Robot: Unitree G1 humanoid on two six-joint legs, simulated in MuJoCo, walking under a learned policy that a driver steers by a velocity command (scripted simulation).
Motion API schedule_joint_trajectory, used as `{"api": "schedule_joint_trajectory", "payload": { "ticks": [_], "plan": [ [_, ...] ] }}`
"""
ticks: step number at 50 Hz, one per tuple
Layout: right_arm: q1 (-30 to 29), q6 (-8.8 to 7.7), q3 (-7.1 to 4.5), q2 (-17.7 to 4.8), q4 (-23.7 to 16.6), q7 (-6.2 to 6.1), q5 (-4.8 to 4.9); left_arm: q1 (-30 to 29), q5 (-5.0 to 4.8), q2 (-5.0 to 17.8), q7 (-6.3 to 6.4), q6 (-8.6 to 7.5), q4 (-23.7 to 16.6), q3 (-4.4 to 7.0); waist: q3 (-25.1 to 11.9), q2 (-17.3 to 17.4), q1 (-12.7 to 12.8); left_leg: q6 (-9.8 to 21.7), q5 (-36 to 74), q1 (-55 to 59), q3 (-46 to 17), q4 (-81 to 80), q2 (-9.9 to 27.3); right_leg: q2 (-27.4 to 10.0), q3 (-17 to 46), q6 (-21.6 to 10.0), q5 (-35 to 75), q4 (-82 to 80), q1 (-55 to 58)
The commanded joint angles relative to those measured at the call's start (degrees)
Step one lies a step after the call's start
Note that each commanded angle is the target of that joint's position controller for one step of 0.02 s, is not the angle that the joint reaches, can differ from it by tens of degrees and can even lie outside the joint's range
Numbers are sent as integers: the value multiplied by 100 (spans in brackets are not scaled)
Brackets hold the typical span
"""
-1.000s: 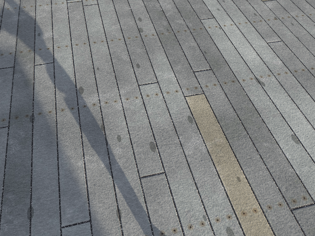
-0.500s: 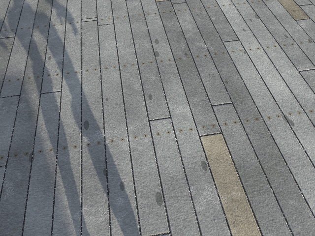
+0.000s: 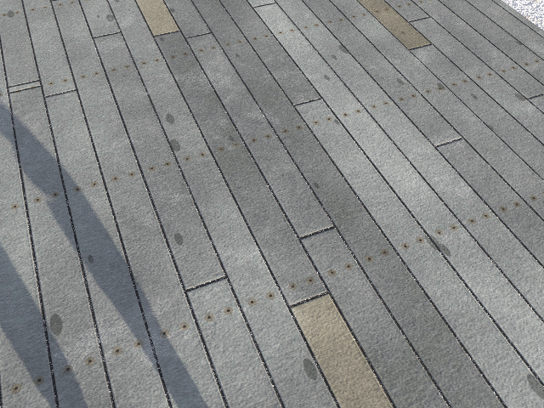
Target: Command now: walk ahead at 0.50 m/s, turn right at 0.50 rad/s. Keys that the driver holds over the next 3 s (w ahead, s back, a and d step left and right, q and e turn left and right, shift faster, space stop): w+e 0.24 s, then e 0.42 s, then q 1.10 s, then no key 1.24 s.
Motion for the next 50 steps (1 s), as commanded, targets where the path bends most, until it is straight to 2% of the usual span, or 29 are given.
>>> {"api": "schedule_joint_trajectory", "payload": {
  "ticks": [1, 5, 8, 10, 11, 13, 14, 15, 16, 17, 18, 19, 20, 21, 22, 23, 25, 27, 30, 33, 37, 39, 40, 41, 42, 43, 45, 46, 50],
  "plan": [
    [-364, -116, -163, -735, -308, -74, -10, 187, 55, 145, -19, 72, -351, 60, 42, 659, 215, 892, 695, 30, -844, -1319, 1661, -311, 322, 71, 802, -423, -411],
    [-149, -47, -216, -933, -250, -168, 23, -568, 80, 32, -188, -15, -603, -9, 186, 504, -18, 740, 1001, 305, -135, -1340, 1529, -184, -83, 54, 1763, -1757, -280],
    [165, 49, -268, -1076, -172, -191, 99, -1134, 82, 19, -298, -16, -868, -56, 358, 439, -224, 700, 1099, 846, 82, -1220, 1689, -108, -323, -28, 1674, -2323, -397],
    [295, 135, -308, -1158, -127, -185, 165, -1333, 75, 83, -360, 0, -1039, -52, 415, 480, -235, 627, 1428, 1293, 175, -977, 1822, -33, -439, -144, 1288, -2540, -475],
    [287, 179, -329, -1211, -130, -185, 195, -1341, 74, 139, -386, 8, -1104, -32, 382, 530, -178, 575, 1927, 1456, 244, -761, 1864, 59, -545, -227, 1012, -2612, -374],
    [102, 271, -377, -1370, -207, -204, 242, -943, 91, 371, -401, 31, -1121, 87, 52, 727, 157, 427, 4102, 1586, 425, 224, 1812, 477, -905, -437, 434, -2671, 388],
    [-26, 339, -378, -1392, -259, -214, 269, -208, 89, 600, -389, 28, -958, 224, -333, 687, 581, 280, 4862, 1446, 551, 1307, 1628, 799, -1078, -583, 596, -2970, 1305],
    [12, 341, -329, -1290, -298, -217, 256, 646, 104, 990, -296, 32, -745, 421, -830, 443, 980, -42, 4216, 697, 641, 2723, 1340, 931, -858, -793, 1488, -3396, 2772],
    [197, 275, -146, -655, -552, -203, -39, 901, 133, 1646, -151, 68, -683, 549, -1278, -915, 649, -453, -91, -1357, 606, 4779, 677, -407, 1228, -1342, 3216, -3315, 4478],
    [563, 93, -21, -534, -688, -139, -7, 650, 227, 1817, -210, -5, -1018, 500, -2476, -1198, 364, -644, -3101, -2594, -677, 6272, -253, -1619, 4021, -2526, 3587, -3946, 5538],
    [-18, 5, -133, -977, -727, -99, 212, 607, 212, 1372, -274, -47, -1082, 364, -2397, -206, 672, -530, -2794, -2938, -1345, 6434, 88, -1408, 3320, -2216, 3994, -4062, 5410],
    [-284, -35, -114, -937, -821, -108, 276, 350, 146, 1118, -279, -97, -1066, 299, -1653, -91, 565, -412, -2303, -3145, -1239, 6063, 295, -1139, 2358, -1938, 4130, -4003, 4709],
    [-289, -21, -126, -890, -707, -183, 160, 11, 74, 947, -253, -106, -1094, 264, -1139, 335, 348, -407, -1871, -3025, -1222, 5578, 541, -802, 1803, -1622, 3885, -4059, 3917],
    [-468, 71, -162, -932, -707, -257, 30, -270, 60, 707, -225, -74, -1128, 192, -824, 440, 215, -345, -1507, -2716, -1165, 5189, 676, -525, 1481, -1335, 3659, -4308, 3265],
    [-272, 175, -192, -984, -743, -266, 65, -348, 196, 823, -191, -67, -1211, 206, -829, -23, 17, -401, -1435, -2300, -1251, 5228, 658, -640, 1500, -1542, 4194, -4383, 2703],
    [-92, 255, -196, -974, -740, -275, 61, -431, 227, 865, -181, -75, -1240, 223, -820, -55, -74, -487, -1434, -2132, -1260, 5039, 635, -621, 1411, -1607, 4533, -4408, 2441],
    [-105, 310, -185, -857, -759, -292, 33, -425, 206, 932, -113, -60, -1248, 247, -894, 33, -137, -574, -1132, -2061, -1203, 4499, 503, -347, 1099, -1488, 4466, -4389, 2241],
    [-388, 339, -150, -774, -872, -303, -1, -298, 136, 973, -33, 1, -1238, 250, -935, 8, -32, -669, -792, -2274, -1212, 3913, 396, -305, 1151, -1400, 4423, -4316, 2333],
    [-736, 386, -109, -731, -1004, -271, 30, -305, 93, 988, 75, 140, -1278, 246, -1009, -192, 87, -733, -210, -2188, -1310, 3098, 265, -198, 1292, -1188, 3466, -4268, 2374],
    [-1084, 407, -103, -780, -1129, -227, 71, -307, 116, 993, 121, 240, -1298, 234, -836, -364, 209, -740, -103, -2038, -1399, 2447, 115, -147, 1605, -1078, 2499, -4220, 2309],
    [-889, 329, -84, -809, -1051, -107, 62, -303, 210, 645, 100, 261, -1226, 55, -839, -521, 252, -578, -175, -1418, -1211, 1789, 171, -298, 1631, -1009, 2747, -3782, 2434],
    [-654, 229, -30, -644, -969, -27, -5, -327, 223, 290, 85, 209, -1118, -123, -781, -384, 14, -278, 1051, -455, -1170, 392, 263, -82, 1477, -679, 2346, -3515, 2246],
    [-699, 188, -36, -858, -1002, -32, -113, 26, 354, 112, 73, 138, -1033, -190, -888, 39, 208, -47, 2704, 158, -1811, 256, 784, 280, 1228, -359, 1655, -3248, 2109],
    [-971, 208, -37, -1127, -1109, -52, -183, 696, 463, 202, 58, 83, -905, -159, -945, 881, 741, 532, 4169, 448, -2445, 589, 1402, 754, 808, -81, -146, -2939, 1901],
    [-1049, 260, 56, -746, -1034, -55, -145, 656, 450, 357, 76, 95, -873, -133, -997, 1325, 709, 1131, 3504, 132, -2848, 506, 1677, 717, 565, 200, -600, -2985, 2042],
    [-1049, 292, 56, -731, -1050, 0, -39, 321, 395, 595, 95, 128, -898, -89, -841, 1234, 521, 1065, 2689, -102, -2862, 423, 1396, 677, 469, 248, -324, -3160, 2179],
    [-987, 343, -48, -1110, -1075, 62, 81, -81, 296, 711, 136, 254, -930, -14, -667, 1105, 349, 777, 1777, -316, -2710, 443, 1024, 798, 298, 169, -40, -3191, 2229],
    [-990, 349, -99, -1253, -1106, 59, 122, -87, 282, 737, 149, 307, -964, 10, -646, 1091, 351, 768, 1637, -343, -2813, 453, 1034, 819, 228, 126, -27, -3148, 2179],
    [-786, 447, -136, -1184, -1178, -46, 151, -29, 246, 490, 189, 302, -949, 25, -927, 1209, 256, 946, 2111, -50, -3282, 577, 1124, 930, 63, 102, -156, -2921, 2015]
  ]
}}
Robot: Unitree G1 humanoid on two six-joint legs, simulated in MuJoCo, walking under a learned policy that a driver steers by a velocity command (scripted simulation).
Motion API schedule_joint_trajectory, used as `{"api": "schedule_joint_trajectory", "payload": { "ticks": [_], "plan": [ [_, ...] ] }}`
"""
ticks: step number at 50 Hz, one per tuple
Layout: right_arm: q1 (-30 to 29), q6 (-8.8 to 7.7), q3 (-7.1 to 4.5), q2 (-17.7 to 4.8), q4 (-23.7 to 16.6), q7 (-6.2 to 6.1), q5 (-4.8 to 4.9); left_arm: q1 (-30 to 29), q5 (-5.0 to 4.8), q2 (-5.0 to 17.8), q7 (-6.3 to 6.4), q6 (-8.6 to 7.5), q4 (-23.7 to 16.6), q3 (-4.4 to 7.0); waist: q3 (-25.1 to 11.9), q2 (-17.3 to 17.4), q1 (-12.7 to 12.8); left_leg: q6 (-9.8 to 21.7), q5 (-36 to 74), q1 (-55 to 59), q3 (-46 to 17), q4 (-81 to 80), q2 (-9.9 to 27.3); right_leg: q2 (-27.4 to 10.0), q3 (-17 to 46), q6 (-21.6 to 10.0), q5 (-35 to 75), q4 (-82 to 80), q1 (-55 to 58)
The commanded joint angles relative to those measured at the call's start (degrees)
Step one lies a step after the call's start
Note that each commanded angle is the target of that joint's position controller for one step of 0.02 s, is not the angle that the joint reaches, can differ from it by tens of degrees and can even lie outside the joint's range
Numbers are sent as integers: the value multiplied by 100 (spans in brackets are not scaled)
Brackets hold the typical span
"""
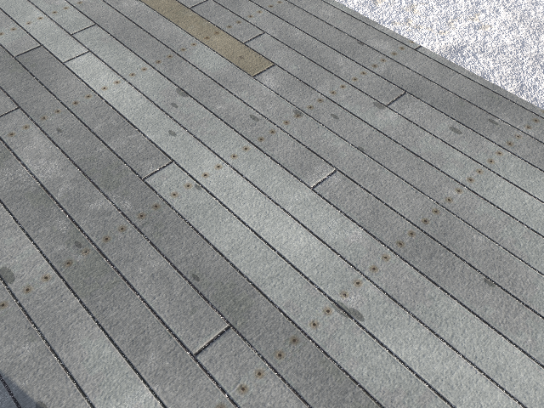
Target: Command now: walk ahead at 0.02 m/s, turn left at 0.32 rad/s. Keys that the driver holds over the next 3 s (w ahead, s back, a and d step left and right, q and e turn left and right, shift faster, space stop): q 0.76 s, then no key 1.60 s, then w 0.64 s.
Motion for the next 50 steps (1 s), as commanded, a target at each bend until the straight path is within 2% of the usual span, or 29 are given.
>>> {"api": "schedule_joint_trajectory", "payload": {
  "ticks": [1, 4, 5, 6, 7, 8, 9, 10, 11, 13, 17, 21, 22, 23, 24, 25, 26, 27, 29, 32, 36, 42, 44, 45, 46, 47, 48, 49, 50],
  "plan": [
    [-117, 21, -300, -1076, -460, -109, 44, 440, -33, 603, 54, -48, -232, 258, -976, 976, 130, 1086, 2392, 1137, -2047, -658, 1375, 9, -127, 31, 301, 203, -231],
    [-351, 154, -324, -1053, -650, -181, 87, 625, -48, 575, 27, -89, -171, 295, -969, 674, 221, 874, 1978, 706, -1860, -431, 1081, -159, -63, -71, 625, -289, 148],
    [-453, 183, -312, -966, -752, -177, 120, 619, -39, 748, 32, -81, -164, 350, -841, 270, 170, 640, 1534, 188, -1449, -165, 722, -472, 176, -214, 1160, -584, 450],
    [-496, 193, -299, -890, -824, -157, 160, 539, -14, 982, 51, -62, -179, 422, -590, -442, 84, 325, 646, -484, -760, 303, 222, -1004, 710, -527, 1924, -914, 613],
    [-431, 178, -291, -860, -828, -122, 115, 514, 61, 1084, 66, -72, -241, 452, -459, -1022, 105, 50, -695, -1157, -188, 1036, -152, -1883, 1444, -1031, 3012, -1197, 938],
    [-388, 163, -355, -969, -822, -88, 50, 346, 113, 977, 93, -111, -383, 410, -473, -1020, 114, -119, -2137, -1513, -44, 2255, 4, -2584, 1817, -1488, 4004, -1211, 1028],
    [-308, 184, -440, -1106, -767, -73, 58, 261, 95, 889, 114, -150, -498, 365, -435, -503, 88, -233, -2299, -1653, -175, 3085, 125, -2654, 1696, -1610, 4444, -1147, 1025],
    [-172, 241, -453, -1038, -713, -73, 95, 56, 23, 884, 126, -183, -545, 355, -331, -211, -52, -327, -2058, -1748, -230, 3335, 245, -2446, 1279, -1435, 4443, -1048, 1053],
    [-168, 287, -400, -867, -705, -76, 113, -13, -56, 913, 126, -203, -534, 365, -209, -212, -46, -413, -1709, -1915, -176, 3163, 341, -2189, 897, -1225, 4366, -1024, 1187],
    [-398, 315, -311, -650, -830, -45, 143, 193, -75, 1036, 134, -160, -452, 402, -157, -477, 154, -573, -1252, -1932, 155, 2801, 370, -1904, 377, -1104, 4577, -1033, 1385],
    [-645, 319, -243, -569, -1140, 117, 164, 322, -73, 1212, 131, -32, -454, 467, -367, -746, 328, -542, -941, -1049, 621, 1611, 436, -1856, -218, -1046, 4418, -1015, 1316],
    [-333, 389, -364, -759, -1200, 163, 135, 227, -209, 1309, 28, -78, -455, 501, -444, -891, 181, -247, -547, -103, 1016, 448, 252, -1953, -522, -828, 4134, -596, 1024],
    [-30, 406, -417, -793, -1130, 143, 111, 139, -267, 1271, 4, -122, -450, 490, -519, -834, -9, -92, -77, 428, 1110, -165, 120, -1855, -714, -652, 4107, -192, 831],
    [394, 409, -522, -1000, -1044, 72, 82, 344, -266, 1115, -41, -202, -361, 451, -717, -513, -178, 143, 789, 1323, 868, -779, 72, -1579, -1044, -309, 3813, 597, 396],
    [810, 399, -696, -1649, -1087, -51, 75, 418, -29, 897, -71, -264, -486, 379, -1044, 672, -246, 662, 3273, 2717, -803, -767, 1183, -1097, -1309, 250, 1522, 2079, -1097],
    [855, 315, -683, -2003, -1221, -51, -113, 230, 183, 593, -74, -296, -775, 249, -1493, 1624, -190, 2037, 4737, 2984, -2890, -766, 2629, -251, -710, 534, -2241, 3494, -2363],
    [826, 198, -591, -1671, -1203, 24, -140, 28, 0, 905, -77, -261, -745, 337, -1666, 838, -434, 2313, 3993, 2627, -2650, -955, 2673, -400, 16, 564, -2123, 4126, -2437],
    [501, 125, -545, -1502, -1187, 25, -89, -105, -131, 977, -55, -220, -765, 355, -1121, 741, -277, 1963, 2882, 2101, -2116, -1111, 2261, -503, 18, 480, -1589, 4064, -2532],
    [-42, 141, -458, -1198, -1210, -64, 62, -83, -15, 1059, 75, -134, -644, 422, -535, 474, -14, 1301, 1471, 1259, -1510, -1292, 1603, -656, 29, 450, -665, 3366, -2345],
    [-117, 191, -438, -1199, -1257, -156, -13, 155, 5, 865, 54, -130, -620, 390, -648, 721, 142, 1254, 1305, 770, -1304, -1390, 1290, -416, -64, 532, -78, 2996, -1779],
    [49, 223, -469, -1242, -1225, -234, 35, -85, -23, 683, 27, -181, -715, 294, -650, 857, -6, 1210, 433, 826, -1576, -1357, 1166, -314, 40, 598, 136, 1817, -1638],
    [92, 297, -427, -1205, -1241, -174, 8, -71, -105, 755, -117, -301, -766, 298, -706, 1063, -141, 1159, 414, 832, -2148, -1061, 1230, -233, -35, 473, 22, 624, -907],
    [0, 334, -360, -1104, -1241, -182, 45, 145, -101, 652, -180, -356, -720, 281, -713, 1013, 45, 979, 672, 759, -2145, -802, 1084, -215, -158, 323, 611, -420, -303],
    [106, 336, -308, -981, -1206, -195, 53, 216, -53, 671, -192, -381, -711, 283, -697, 888, 100, 758, 510, 588, -2058, -651, 913, -366, -66, 203, 1166, -1014, 142],
    [328, 307, -225, -746, -1200, -197, -22, 269, 66, 981, -170, -388, -781, 321, -799, 209, -19, 405, -228, 223, -1648, -55, 575, -1214, 680, -76, 1768, -1260, 618],
    [520, 253, -215, -653, -1259, -185, -18, -16, 177, 1309, -159, -347, -757, 361, -553, -1112, -429, 79, -1335, -332, -618, 527, -217, -1925, 1588, -815, 2527, -1371, 447],
    [345, 210, -292, -971, -1247, -205, -87, -105, 203, 932, -166, -363, -829, 273, -575, -1263, -178, -186, -2059, -205, -407, 1286, -60, -2360, 2070, -1383, 2419, -1555, 84],
    [236, 218, -394, -1209, -1214, -211, -32, -146, 158, 819, -157, -379, -852, 226, -468, -1058, -77, -310, -2136, -302, -397, 1959, 3, -2263, 1945, -1433, 2348, -1556, 89],
    [267, 256, -423, -1165, -1127, -225, -5, -165, 83, 881, -138, -379, -825, 240, -419, -881, -75, -411, -2097, -461, -388, 2362, -5, -2065, 1685, -1309, 2328, -1479, 179]
  ]
}}
Over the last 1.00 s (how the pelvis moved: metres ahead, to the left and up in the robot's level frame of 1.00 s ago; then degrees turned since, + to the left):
0.36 -0.07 -0.01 -21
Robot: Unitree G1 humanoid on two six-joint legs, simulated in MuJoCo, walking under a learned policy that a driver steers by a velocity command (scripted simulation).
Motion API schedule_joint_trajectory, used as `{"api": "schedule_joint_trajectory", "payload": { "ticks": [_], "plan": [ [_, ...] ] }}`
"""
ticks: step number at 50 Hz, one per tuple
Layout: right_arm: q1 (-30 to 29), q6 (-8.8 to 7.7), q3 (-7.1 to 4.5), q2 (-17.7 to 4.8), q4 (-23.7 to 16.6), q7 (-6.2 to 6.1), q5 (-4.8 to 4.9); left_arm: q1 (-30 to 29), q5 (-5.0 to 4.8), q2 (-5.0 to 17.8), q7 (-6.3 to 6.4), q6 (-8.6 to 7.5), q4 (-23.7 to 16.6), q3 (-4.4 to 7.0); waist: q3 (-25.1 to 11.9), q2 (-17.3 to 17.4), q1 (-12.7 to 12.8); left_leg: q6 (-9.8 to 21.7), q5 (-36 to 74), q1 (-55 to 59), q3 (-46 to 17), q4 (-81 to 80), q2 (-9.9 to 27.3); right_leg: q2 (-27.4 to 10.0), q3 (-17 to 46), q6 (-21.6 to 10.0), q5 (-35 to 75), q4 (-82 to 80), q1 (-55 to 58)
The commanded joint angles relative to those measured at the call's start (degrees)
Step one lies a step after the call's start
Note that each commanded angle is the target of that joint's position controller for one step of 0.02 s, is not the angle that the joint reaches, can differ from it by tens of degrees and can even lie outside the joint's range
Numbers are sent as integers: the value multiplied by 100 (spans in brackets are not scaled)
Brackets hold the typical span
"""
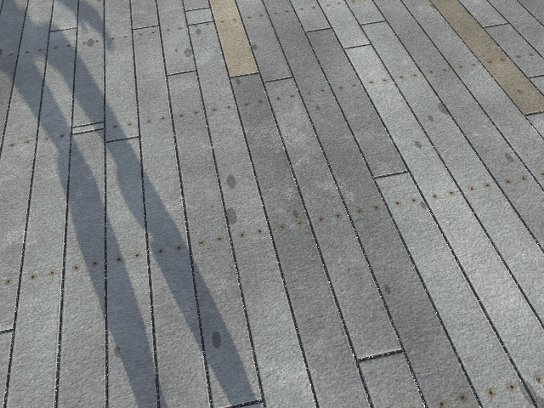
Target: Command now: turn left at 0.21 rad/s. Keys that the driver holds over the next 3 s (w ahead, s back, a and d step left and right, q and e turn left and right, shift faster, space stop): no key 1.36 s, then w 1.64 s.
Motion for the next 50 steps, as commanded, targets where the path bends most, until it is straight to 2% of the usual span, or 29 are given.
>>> {"api": "schedule_joint_trajectory", "payload": {
  "ticks": [1, 3, 5, 6, 8, 9, 10, 11, 12, 13, 15, 19, 29, 50],
  "plan": [
    [117, -24, -308, -807, -286, -54, 8, -394, -113, 889, 49, -113, -457, 192, -306, -1151, -89, -318, -506, -516, -30, 1439, 304, -1719, 1714, -1289, 1797, -1043, 556],
    [187, 18, -192, -426, -213, -31, 17, -437, -154, 792, 51, -78, -393, 148, -297, -1046, -131, -418, -319, -325, 146, 1012, 405, -1408, 1199, -1110, 2375, -844, 609],
    [49, -10, -71, -126, -226, 5, 25, -392, -141, 741, 34, -1, -346, 143, -454, -1262, -18, -448, -160, 156, 517, 40, 502, -1173, 852, -1033, 2884, -653, 732],
    [5, -20, -67, -123, -219, 15, 52, -279, -143, 757, 30, 38, -308, 146, -545, -1353, 53, -447, 62, 364, 627, -424, 489, -1162, 843, -1055, 3056, -574, 839],
    [220, -26, -90, -166, -77, 37, 68, -219, -224, 746, 18, 90, -254, 127, -596, -1326, -70, -326, 1332, 1013, 827, -1957, 413, -1063, 773, -917, 2853, -416, 836],
    [212, -22, -101, -281, -64, 41, 18, -16, -237, 703, 9, 59, -198, 109, -596, -1196, -14, -195, 1959, 1428, 672, -2358, 488, -1018, 798, -707, 2456, -449, 667],
    [205, -10, -142, -574, -144, 6, -34, 127, -153, 645, -24, -13, -178, 71, -694, -764, 92, -12, 2880, 1908, 214, -2216, 906, -897, 686, -390, 1816, -357, 326],
    [132, 12, -210, -896, -115, -22, -63, 325, -41, 571, -80, -103, -180, 44, -725, 47, 369, 294, 3210, 1909, -15, -1743, 1179, -493, 270, -98, 1032, -339, 121],
    [91, 1, -152, -547, -80, 29, -80, 91, 3, 506, -80, -129, -153, 2, -728, 258, 196, 492, 2310, 1386, -46, -1803, 1139, -353, 33, 159, 535, -325, 497],
    [38, -30, -87, -343, -96, 62, -111, -164, -23, 615, -74, -117, -152, 23, -482, 108, 89, 478, 1847, 1135, -54, -1923, 1054, -325, -4, 235, 458, -244, 491],
    [40, -116, -62, -358, -36, 64, -122, -268, -72, 571, -23, -52, -140, 20, -234, 125, 66, 364, 1785, 917, -12, -1985, 973, -341, 5, 196, 700, -159, 466],
    [186, -219, -13, -292, 76, 32, -89, -92, -99, 550, 52, 3, -1, 27, -128, 114, 91, 312, 1845, 819, 6, -1963, 934, -360, 23, 228, 804, -178, 524],
    [300, -274, 39, -187, 314, 19, -71, 97, -129, 586, 149, 41, 453, 52, -100, -173, 70, 346, 1956, 907, 74, -1949, 837, -392, 35, 353, 923, -248, 579],
    [562, -276, 68, -123, 1258, -32, -26, 386, -166, 510, 265, 105, 1492, 37, 55, -238, 73, 283, 2011, 953, 315, -2033, 651, -352, -34, 328, 931, -393, 624]
  ]
}}
Over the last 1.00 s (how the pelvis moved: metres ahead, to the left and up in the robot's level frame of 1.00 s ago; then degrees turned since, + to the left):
0.01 0.03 0.01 31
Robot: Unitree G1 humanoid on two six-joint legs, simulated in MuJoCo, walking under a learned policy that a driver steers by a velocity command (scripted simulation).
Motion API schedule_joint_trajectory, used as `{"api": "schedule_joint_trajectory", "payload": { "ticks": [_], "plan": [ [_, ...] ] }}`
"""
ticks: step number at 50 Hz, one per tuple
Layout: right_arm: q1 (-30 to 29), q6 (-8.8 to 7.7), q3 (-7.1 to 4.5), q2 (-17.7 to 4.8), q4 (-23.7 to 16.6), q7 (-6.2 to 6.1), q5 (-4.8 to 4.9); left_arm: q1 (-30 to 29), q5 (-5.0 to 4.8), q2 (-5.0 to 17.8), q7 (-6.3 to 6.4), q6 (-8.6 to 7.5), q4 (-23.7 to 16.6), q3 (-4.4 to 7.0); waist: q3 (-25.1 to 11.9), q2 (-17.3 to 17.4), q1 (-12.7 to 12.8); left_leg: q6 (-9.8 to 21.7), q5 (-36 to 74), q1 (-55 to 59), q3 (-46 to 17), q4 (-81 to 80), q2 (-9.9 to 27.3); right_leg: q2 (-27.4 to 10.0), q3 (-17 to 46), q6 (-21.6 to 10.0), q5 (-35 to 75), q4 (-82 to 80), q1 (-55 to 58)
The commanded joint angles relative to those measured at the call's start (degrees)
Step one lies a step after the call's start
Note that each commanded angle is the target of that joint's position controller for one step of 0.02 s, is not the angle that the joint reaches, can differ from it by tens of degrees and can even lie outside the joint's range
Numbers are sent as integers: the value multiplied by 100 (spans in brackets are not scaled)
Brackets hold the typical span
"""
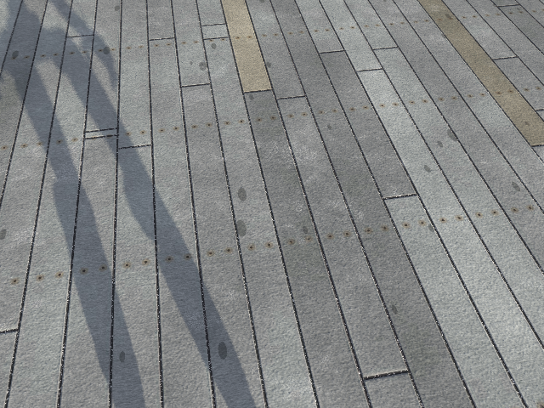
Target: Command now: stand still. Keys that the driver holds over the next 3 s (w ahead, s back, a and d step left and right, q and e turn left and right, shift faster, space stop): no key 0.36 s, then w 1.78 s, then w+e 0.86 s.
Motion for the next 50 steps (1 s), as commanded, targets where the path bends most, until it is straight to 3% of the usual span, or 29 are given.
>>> {"api": "schedule_joint_trajectory", "payload": {
  "ticks": [1, 18, 20, 22, 23, 24, 25, 27, 29, 30, 31, 32, 33, 34, 35, 36, 38, 40, 43, 47, 50],
  "plan": [
    [95, -54, -121, -611, -122, -30, 6, 139, -3, 621, 26, -45, -65, 117, -28, 57, -7, 79, 1109, -340, -245, -637, 285, 34, -76, -67, 938, -289, 197],
    [349, -26, -50, -527, 430, -79, 28, 333, -13, 439, 41, -34, 485, 30, 95, 23, -28, 45, 939, -381, -136, -698, 214, 100, -139, -110, 787, -359, 104],
    [472, 8, -67, -568, 522, -109, 60, 451, -44, 331, 52, -20, 582, 5, 51, 159, -58, 153, -755, -417, -157, -849, 149, 348, -413, -161, -455, -130, 5],
    [558, 13, -150, -835, 492, -126, 121, 292, -71, 326, 53, -67, 479, 7, 460, 533, -156, 496, -2718, -758, -760, -1238, 516, 540, -620, -289, -1616, 484, -653],
    [738, -33, -199, -987, 508, -111, 145, 153, -72, 219, 24, -145, 380, -22, 609, 863, -247, 747, -3240, -771, -1413, -1560, 962, 534, -681, -331, -1486, 957, -979],
    [774, -86, -255, -1137, 496, -104, 168, 149, -96, 134, -34, -244, 327, -45, 680, 1181, -252, 1024, -3427, -759, -2065, -1872, 1446, 417, -594, -405, -1196, 1539, -1220],
    [735, -139, -274, -1146, 471, -98, 185, 99, -130, 155, -96, -345, 280, -41, 825, 1189, -240, 1221, -3301, -895, -2480, -2046, 1735, 234, -395, -522, -1144, 1864, -1350],
    [373, -212, -248, -1031, 340, -68, 208, 234, -205, 122, -199, -502, 258, -43, 929, 1045, 3, 1149, -2636, -932, -2277, -1904, 1748, 47, -298, -766, -1377, 1344, -1209],
    [-116, -193, -211, -901, 176, -44, 271, 1117, -162, 155, -244, -583, 655, 29, 659, 615, 451, 702, -1644, -1587, -1153, -1125, 1010, 361, -583, -787, -270, -155, 582],
    [-173, -224, -142, -654, 117, -32, 216, 1700, -100, 350, -252, -582, 845, 106, 344, -55, 594, 444, -919, -1962, -503, 65, 562, -40, 160, -801, -297, -484, 1352],
    [-213, -305, -52, -315, -38, -34, 156, 2392, -122, 981, -260, -596, 889, 251, 12, -1539, 735, 69, -815, -2802, 369, 1985, -75, -1289, 2326, -1345, -1302, -1542, 1999],
    [-222, -401, -99, -419, -160, -48, 268, 2393, -18, 1136, -332, -670, 872, 226, 146, -1725, 593, 117, -1509, -3406, -34, 3186, -112, -2031, 4001, -1928, -2015, -2082, 1731],
    [-191, -472, -124, -561, -141, -11, 342, 1806, -33, 757, -331, -731, 691, 113, 622, -970, 315, 242, -1088, -3802, -288, 3811, 300, -2005, 3642, -1901, -2109, -2047, 1484],
    [-113, -533, -131, -570, -57, 45, 328, 1478, -56, 540, -342, -755, 556, 54, 711, -704, 206, 351, -469, -3897, -256, 3875, 513, -1685, 2876, -1671, -1807, -2026, 1424],
    [-136, -582, -169, -609, -9, 64, 259, 1286, -66, 518, -367, -748, 474, 32, 643, -530, 144, 394, 2, -3862, -152, 3655, 650, -1431, 2285, -1466, -1172, -2045, 1464],
    [-293, -599, -231, -729, -28, 87, 191, 1273, -59, 351, -376, -719, 442, -24, 589, -463, 162, 394, 346, -3798, -65, 3403, 757, -1219, 1755, -1283, -383, -2072, 1546],
    [-431, -580, -227, -558, -49, 177, 159, 1590, -16, 238, -338, -652, 505, -80, 404, -606, 217, 268, 717, -3557, 169, 3034, 791, -982, 1072, -1244, 911, -2041, 1603],
    [-781, -531, -183, -369, -179, 211, 157, 1733, 12, 354, -265, -590, 498, -76, 386, -513, 258, 110, 972, -3553, 331, 2504, 741, -902, 715, -1306, 1521, -2069, 1553],
    [-1591, -520, -82, -208, -498, 242, 168, 1703, 17, 574, -177, -539, 395, -49, 561, -476, 382, -41, 1559, -3093, 515, 1244, 572, -801, 366, -1320, 1580, -2268, 1030],
    [-2122, -524, -53, -341, -737, 324, 215, 1874, -84, 678, -145, -543, 450, 18, 779, -559, 379, 65, 1933, -2669, 515, 443, 468, -1007, 213, -1352, 1631, -2381, 1047],
    [-2045, -576, -121, -567, -817, 384, 207, 1727, -107, 775, -140, -493, 422, 96, 576, -562, 96, 319, 1672, -2296, 484, 127, 366, -1202, 76, -1212, 2839, -1895, 1620]
  ]
}}
Over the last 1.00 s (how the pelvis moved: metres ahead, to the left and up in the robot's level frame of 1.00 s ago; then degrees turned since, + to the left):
0.00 0.04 0.00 1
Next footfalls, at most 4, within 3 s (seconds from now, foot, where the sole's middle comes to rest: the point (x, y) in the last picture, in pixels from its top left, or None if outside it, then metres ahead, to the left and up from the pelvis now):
1.06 left None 0.43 0.09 -0.77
1.62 right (340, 325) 0.74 -0.14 -0.77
2.16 left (256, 235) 1.05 0.09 -0.77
2.74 right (337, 175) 1.31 -0.18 -0.77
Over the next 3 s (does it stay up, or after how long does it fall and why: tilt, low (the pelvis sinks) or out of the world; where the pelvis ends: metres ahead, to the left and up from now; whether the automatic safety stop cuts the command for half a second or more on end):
stays up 1.31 -0.11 0.01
